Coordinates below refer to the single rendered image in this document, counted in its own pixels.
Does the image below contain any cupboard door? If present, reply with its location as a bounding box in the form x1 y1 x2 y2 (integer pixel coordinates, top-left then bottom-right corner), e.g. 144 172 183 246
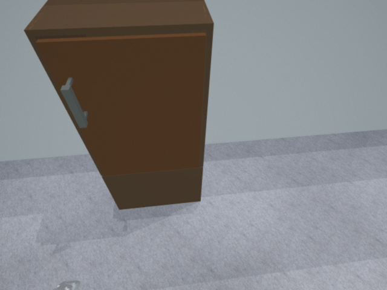
36 33 206 176

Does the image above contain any handle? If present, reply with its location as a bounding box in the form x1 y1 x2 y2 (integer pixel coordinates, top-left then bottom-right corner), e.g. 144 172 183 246
60 77 88 128

